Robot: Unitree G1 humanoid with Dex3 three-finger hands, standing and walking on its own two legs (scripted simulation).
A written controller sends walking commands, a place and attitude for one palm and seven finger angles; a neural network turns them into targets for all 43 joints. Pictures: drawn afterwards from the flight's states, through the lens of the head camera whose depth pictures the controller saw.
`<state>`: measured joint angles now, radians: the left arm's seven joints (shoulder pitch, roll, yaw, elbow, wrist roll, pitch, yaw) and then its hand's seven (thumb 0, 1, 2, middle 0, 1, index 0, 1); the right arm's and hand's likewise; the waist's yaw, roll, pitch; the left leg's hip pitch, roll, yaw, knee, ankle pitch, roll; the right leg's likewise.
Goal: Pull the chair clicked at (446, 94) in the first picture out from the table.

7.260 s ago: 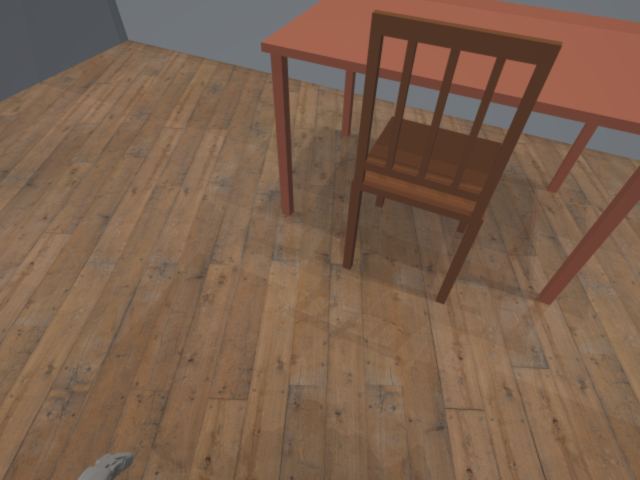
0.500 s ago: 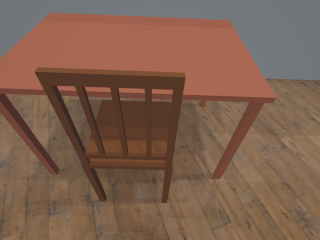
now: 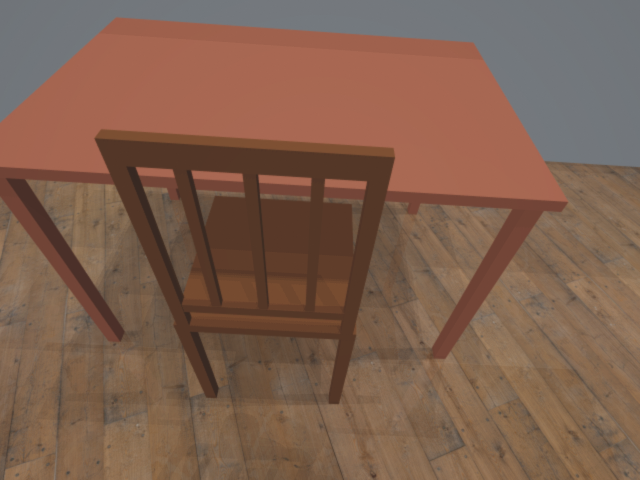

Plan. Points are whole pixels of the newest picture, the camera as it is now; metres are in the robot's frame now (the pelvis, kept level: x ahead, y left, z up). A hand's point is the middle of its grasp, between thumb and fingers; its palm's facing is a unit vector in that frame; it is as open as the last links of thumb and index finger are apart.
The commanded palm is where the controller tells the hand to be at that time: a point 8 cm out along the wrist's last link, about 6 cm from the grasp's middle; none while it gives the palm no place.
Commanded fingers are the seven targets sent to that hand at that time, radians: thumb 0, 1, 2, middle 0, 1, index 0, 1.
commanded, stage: look again from close up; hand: left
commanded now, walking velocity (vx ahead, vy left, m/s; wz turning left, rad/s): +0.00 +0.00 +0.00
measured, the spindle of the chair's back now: (258, 250) +0.49 +0.14 -0.06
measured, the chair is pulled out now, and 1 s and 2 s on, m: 0.00 0.00 0.00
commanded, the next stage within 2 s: none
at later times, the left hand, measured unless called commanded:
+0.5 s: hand out of the picture -0.01 +0.16 -0.18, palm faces +0.02 -0.99 -0.14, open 7.4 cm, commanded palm none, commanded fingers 0.00 0.90 0.90 -0.20 -0.30 -0.20 -0.30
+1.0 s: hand out of the picture -0.01 +0.15 -0.18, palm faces +0.03 -0.99 -0.14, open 7.4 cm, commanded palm none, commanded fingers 0.00 0.90 0.90 -0.20 -0.30 -0.20 -0.30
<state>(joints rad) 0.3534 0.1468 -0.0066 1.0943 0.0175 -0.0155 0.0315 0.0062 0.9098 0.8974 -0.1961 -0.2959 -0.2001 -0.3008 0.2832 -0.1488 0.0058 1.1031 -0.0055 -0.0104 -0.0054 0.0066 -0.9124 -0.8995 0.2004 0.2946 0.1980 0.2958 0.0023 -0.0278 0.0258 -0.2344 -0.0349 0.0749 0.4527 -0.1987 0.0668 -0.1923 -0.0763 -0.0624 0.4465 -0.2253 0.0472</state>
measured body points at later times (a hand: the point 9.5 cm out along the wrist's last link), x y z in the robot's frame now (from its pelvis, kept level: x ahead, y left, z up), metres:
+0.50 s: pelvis +0.01 +0.00 +0.00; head +0.02 +0.02 +0.45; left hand -0.01 +0.21 -0.17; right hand +0.01 -0.22 -0.15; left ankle +0.03 +0.07 -0.74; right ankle +0.01 -0.15 -0.74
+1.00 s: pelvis +0.02 +0.00 +0.00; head +0.02 +0.01 +0.45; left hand -0.01 +0.21 -0.16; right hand +0.01 -0.22 -0.15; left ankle +0.03 +0.07 -0.74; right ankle +0.01 -0.15 -0.74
